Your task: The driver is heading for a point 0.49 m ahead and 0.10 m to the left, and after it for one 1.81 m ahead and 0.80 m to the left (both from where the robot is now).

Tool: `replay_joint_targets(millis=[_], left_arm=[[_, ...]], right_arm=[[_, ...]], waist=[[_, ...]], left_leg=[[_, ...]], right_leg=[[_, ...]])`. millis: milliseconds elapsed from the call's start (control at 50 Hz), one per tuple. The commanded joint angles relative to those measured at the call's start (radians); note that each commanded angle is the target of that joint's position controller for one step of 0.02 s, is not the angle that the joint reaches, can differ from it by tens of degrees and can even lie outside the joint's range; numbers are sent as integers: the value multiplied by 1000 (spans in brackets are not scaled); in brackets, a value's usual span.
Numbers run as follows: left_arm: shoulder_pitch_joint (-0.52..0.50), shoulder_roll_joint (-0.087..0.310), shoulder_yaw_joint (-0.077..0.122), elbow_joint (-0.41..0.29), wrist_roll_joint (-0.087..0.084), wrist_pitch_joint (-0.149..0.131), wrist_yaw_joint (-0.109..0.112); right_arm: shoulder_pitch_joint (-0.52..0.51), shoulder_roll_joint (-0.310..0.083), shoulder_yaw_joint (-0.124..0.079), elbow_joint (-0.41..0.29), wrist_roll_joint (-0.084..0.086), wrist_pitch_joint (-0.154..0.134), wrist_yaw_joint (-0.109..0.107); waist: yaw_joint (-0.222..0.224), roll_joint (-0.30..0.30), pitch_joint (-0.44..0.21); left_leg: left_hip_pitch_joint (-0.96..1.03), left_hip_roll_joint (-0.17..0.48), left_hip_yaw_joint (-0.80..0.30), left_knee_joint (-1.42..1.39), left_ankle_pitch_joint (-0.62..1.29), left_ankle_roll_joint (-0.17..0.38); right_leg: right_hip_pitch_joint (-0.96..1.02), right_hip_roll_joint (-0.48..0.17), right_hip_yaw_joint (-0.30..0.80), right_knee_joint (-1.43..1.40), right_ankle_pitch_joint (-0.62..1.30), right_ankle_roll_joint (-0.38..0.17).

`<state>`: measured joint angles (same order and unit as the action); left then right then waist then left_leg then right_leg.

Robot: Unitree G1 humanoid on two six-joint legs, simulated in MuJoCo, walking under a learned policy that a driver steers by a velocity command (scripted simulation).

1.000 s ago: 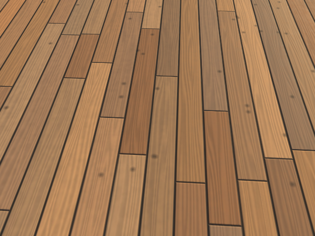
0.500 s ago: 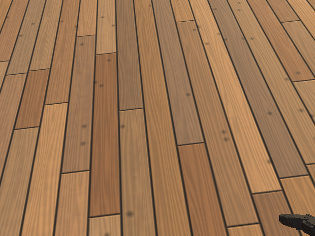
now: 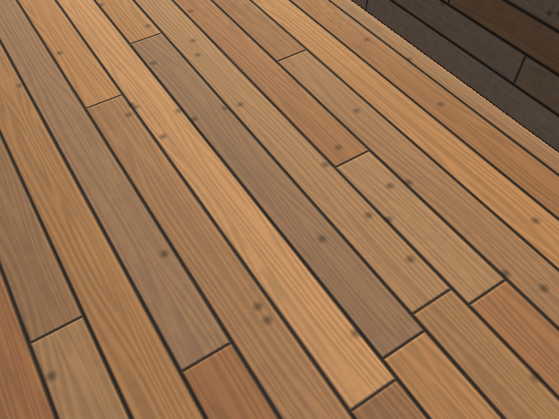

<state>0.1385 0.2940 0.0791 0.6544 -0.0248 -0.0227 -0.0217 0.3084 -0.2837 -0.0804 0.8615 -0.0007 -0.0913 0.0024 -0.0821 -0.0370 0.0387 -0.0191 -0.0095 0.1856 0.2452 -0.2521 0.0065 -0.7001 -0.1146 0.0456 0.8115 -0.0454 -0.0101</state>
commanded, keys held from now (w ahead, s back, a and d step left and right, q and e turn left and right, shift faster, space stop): w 0.18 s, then w+q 0.18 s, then q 0.64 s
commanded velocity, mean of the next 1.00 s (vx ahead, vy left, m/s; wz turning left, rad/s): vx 0.29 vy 0.00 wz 0.21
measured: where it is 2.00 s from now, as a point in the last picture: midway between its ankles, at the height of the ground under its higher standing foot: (305, 416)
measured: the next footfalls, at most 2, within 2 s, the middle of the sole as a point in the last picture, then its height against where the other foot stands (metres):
right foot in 0.14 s outside the picture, level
left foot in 0.64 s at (255, 396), level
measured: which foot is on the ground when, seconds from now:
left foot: down 0.00-0.14, up 0.16-0.62, down 0.64-1.00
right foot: up 0.00-0.12, down 0.14-0.66, up 0.68-1.00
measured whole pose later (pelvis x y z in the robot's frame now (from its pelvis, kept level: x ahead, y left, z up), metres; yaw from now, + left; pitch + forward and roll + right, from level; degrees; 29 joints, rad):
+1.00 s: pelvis +0.43 -0.05 -0.01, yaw +18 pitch +4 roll -1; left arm 0.13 0.29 0.05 0.72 0.00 0.00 0.04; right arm 0.16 -0.31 -0.08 0.64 0.00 0.04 -0.02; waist -0.03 0.00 0.04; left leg -0.43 -0.12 -0.14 0.49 -0.11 0.06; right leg -0.52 0.00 0.13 0.80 -0.33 0.08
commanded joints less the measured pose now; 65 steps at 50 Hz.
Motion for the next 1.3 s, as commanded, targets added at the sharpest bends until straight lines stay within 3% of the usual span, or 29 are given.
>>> replay_joint_targets(millis=[20,100,140,160,180,200,220,260,320,400,480,580,640,660,680,700,720,740,800,860,920,1060,1080,1100,1120,1140,1160,1200,1300], left_arm=[[-111,17,-7,-101,0,-16,-20],[-93,57,10,-123,9,-16,-28],[178,143,60,-44,10,-12,-15],[338,236,86,-13,11,-4,6],[294,306,81,-23,11,-14,3],[306,207,55,-31,14,-25,-4],[256,167,41,-18,18,-35,-6],[135,103,20,-16,23,-46,-7],[88,79,15,0,34,-75,-4],[91,85,17,41,50,-91,15],[87,106,17,59,42,-78,41],[99,147,33,81,15,-27,66],[59,146,33,61,5,-2,81],[104,103,15,39,36,-11,75],[225,19,-13,18,60,-23,53],[194,109,0,39,37,-35,33],[101,129,4,10,8,-31,30],[64,117,4,10,17,-21,41],[69,103,8,7,33,18,59],[77,71,-3,18,36,16,69],[49,74,-4,18,32,19,69],[55,85,10,14,19,-16,43],[86,100,19,23,22,-20,41],[113,171,37,18,40,-18,45],[87,251,55,24,72,-4,48],[52,197,44,-7,84,-7,49],[5,144,30,-27,72,-8,56],[-37,105,19,-35,38,-3,63],[44,131,27,-17,43,24,77]], right_arm=[[-28,-173,-36,-60,13,-3,-5],[-6,-220,-46,-36,36,19,-3],[-13,-201,-32,-30,35,28,-10],[0,-131,-2,-57,-5,21,-10],[103,-37,32,-85,-8,-5,4],[2,-142,8,-74,40,-24,14],[-77,-157,3,-101,64,-30,18],[-93,-143,1,-86,30,-22,8],[-13,-102,3,-52,33,24,9],[-81,-80,2,-74,21,38,0],[-190,-32,21,-116,4,24,26],[-206,-72,6,-181,2,27,68],[17,-161,-39,-149,-2,25,62],[69,-256,-61,-160,-8,27,36],[11,-308,-61,-198,-23,31,25],[0,-244,-48,-227,-14,42,29],[-63,-195,-36,-247,-4,48,27],[-106,-158,-27,-246,12,58,22],[-163,-145,-23,-268,0,80,7],[-150,-182,-40,-276,-4,89,-12],[-167,-189,-45,-292,6,108,-29],[-177,-173,-42,-315,13,136,-29],[-172,-159,-38,-317,19,140,-31],[-140,-113,-24,-322,15,140,-30],[-145,-98,-23,-360,20,129,-25],[-130,-182,-47,-347,1,114,-20],[-105,-212,-62,-317,11,117,-16],[-74,-174,-58,-281,13,140,-24],[-187,-95,-26,-338,27,148,-14]], waist=[[-4,91,23],[55,126,-2],[208,109,-153],[253,-45,-276],[132,-227,-406],[209,-86,-405],[203,-76,-250],[126,-17,-121],[63,-32,-94],[66,-10,-12],[109,-15,-4],[105,-44,-40],[-15,-9,-157],[-14,158,-253],[94,333,-402],[21,174,-512],[22,122,-396],[51,20,-260],[107,97,-146],[102,127,-187],[87,148,-208],[89,214,-172],[106,201,-168],[93,76,-182],[49,-251,-111],[66,-225,-122],[52,-136,-119],[49,-80,-93],[123,-140,-94]], left_leg=[[-1,270,-72,-84,331,146],[89,309,-41,53,691,128],[-27,251,24,392,828,79],[-299,198,36,731,402,32],[-628,19,-108,1031,-363,-13],[-719,50,-251,1123,-340,-3],[-781,89,-236,1111,-258,13],[-691,163,-241,979,-108,14],[-588,177,-263,926,-4,-5],[-661,135,-297,753,171,-37],[-554,89,-189,467,403,-31],[-573,45,-139,366,224,20],[-286,-41,-113,222,292,92],[-28,136,-362,251,764,169],[273,394,-823,251,1030,430],[267,372,-810,193,838,428],[167,324,-693,174,663,379],[16,271,-609,138,526,320],[-264,179,-538,63,332,265],[-275,159,-516,80,386,260],[-291,136,-539,82,189,226],[-270,107,-658,150,71,168],[-305,75,-645,190,54,137],[-407,8,-564,337,-116,82],[-613,-155,-327,540,-326,22],[-630,-91,-335,793,-361,-20],[-622,-73,-339,893,-298,-35],[-649,-55,-309,991,-193,-72],[-652,-2,-221,815,-130,-114]], right_leg=[[36,17,-51,-112,41,-16],[166,97,-107,-200,-140,-84],[580,171,-134,-292,-52,-141],[903,-26,139,-253,33,-203],[1103,-250,674,-403,-148,-377],[1073,-267,678,-476,-204,-355],[950,-233,497,-482,-116,-311],[687,-153,277,-519,32,-249],[548,-127,144,-624,76,-239],[532,-98,-34,-655,283,-203],[534,-59,-183,-622,418,-146],[725,-132,-181,-451,590,-129],[682,-61,-217,-63,630,-53],[462,25,-224,241,195,15],[113,242,-90,616,-662,88],[81,182,102,673,-622,66],[38,146,88,644,-549,50],[19,109,65,549,-488,50],[151,94,39,329,-405,59],[194,113,33,168,-364,87],[226,122,46,70,-274,98],[362,151,33,-284,-214,52],[448,123,39,-396,-145,31],[556,-61,187,-463,-133,-36],[550,-243,434,-529,21,-190],[514,-314,493,-524,100,-267],[504,-262,383,-494,127,-238],[529,-159,217,-459,137,-166],[638,-141,83,-462,198,-192]])
Velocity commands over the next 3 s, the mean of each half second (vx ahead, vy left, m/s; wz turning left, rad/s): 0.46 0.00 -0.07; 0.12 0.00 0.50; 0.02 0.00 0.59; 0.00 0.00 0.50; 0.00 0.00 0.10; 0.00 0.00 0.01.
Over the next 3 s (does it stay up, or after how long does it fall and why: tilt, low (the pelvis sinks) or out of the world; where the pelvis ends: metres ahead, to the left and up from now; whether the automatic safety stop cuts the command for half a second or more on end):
stays up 0.43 -0.05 -0.01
